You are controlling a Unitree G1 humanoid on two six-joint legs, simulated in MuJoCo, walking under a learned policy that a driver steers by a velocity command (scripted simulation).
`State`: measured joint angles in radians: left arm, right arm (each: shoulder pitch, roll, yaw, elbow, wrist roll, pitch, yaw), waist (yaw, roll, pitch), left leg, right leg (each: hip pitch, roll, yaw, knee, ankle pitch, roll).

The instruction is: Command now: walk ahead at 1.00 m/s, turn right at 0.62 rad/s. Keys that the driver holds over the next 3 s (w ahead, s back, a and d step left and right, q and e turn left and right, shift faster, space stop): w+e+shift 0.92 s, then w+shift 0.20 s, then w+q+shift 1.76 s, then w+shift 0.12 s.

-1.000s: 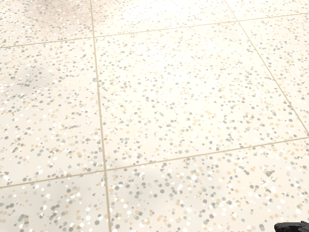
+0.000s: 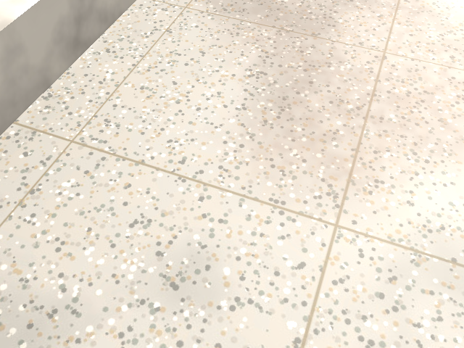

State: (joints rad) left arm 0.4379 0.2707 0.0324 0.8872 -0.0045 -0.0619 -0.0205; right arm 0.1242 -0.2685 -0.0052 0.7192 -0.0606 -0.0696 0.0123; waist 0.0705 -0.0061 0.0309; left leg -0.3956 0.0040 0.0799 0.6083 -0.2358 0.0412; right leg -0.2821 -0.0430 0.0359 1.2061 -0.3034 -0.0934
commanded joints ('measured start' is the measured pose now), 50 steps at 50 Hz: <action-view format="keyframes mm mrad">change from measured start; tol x32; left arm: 1 -31 71 21 -85 15 13 -16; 50 -384 71 -7 -343 42 59 -62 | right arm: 1 156 -110 -49 15 20 -25 -13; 33 -217 -73 12 -211 38 5 4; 38 391 -277 -80 -79 21 -13 -56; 50 233 -101 -47 58 30 -60 -2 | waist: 1 -77 109 -51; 19 32 -268 -301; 28 -78 73 86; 39 -188 340 -428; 50 -55 82 53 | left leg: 1 337 281 -333 -395 -60 79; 11 315 169 202 -512 697 -18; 15 444 232 195 -54 1392 -40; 16 357 245 163 229 1339 -22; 18 -173 -37 115 1016 -232 -43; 19 -457 -69 -109 1156 -274 -63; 33 -27 37 -88 -12 338 -85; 37 429 -13 -100 -80 91 -49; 40 786 470 -1014 -374 -696 95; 50 244 236 -70 -497 179 40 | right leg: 1 -377 -81 35 75 75 1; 15 30 134 -245 -447 253 -113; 19 727 -172 667 -765 60 -438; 27 -122 28 362 -1049 193 -264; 36 172 41 371 -713 782 -80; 38 -49 116 284 -173 568 -45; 39 -359 222 174 126 -246 -20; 50 -498 -28 45 -62 216 9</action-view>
